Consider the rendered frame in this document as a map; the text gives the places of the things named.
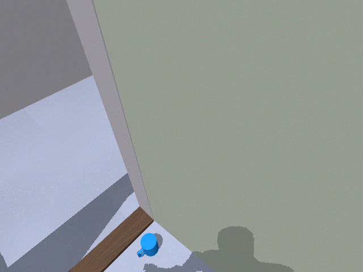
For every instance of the mug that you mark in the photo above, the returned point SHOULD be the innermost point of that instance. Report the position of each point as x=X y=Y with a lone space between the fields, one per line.
x=149 y=245

